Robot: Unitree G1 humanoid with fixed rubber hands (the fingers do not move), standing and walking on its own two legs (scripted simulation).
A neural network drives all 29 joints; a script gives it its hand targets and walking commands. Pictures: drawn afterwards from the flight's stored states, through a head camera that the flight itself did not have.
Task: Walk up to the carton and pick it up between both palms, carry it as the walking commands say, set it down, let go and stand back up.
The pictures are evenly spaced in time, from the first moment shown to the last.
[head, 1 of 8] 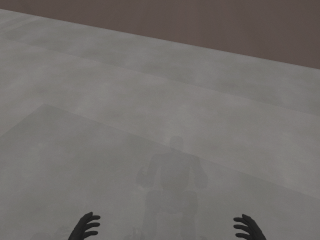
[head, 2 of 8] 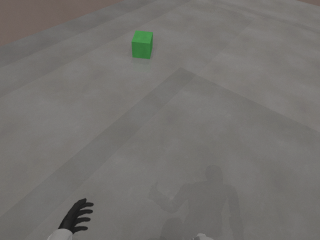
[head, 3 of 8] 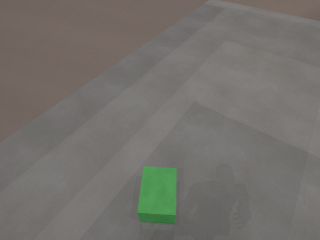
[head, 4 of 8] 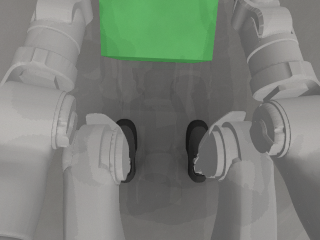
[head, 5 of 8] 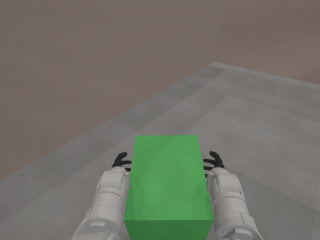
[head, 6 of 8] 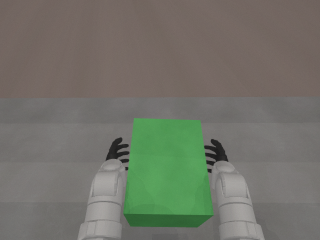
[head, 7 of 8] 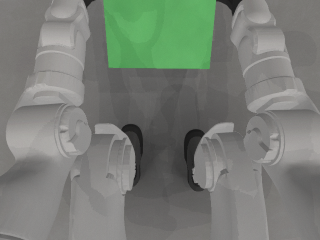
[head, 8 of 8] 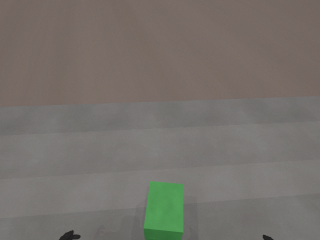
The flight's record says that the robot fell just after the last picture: no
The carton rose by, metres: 0.72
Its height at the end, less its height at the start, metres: +0.00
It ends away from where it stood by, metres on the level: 0.28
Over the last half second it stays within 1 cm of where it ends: yes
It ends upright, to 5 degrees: yes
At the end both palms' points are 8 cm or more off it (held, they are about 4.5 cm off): yes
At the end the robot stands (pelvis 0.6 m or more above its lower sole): yes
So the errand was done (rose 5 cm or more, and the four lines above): yes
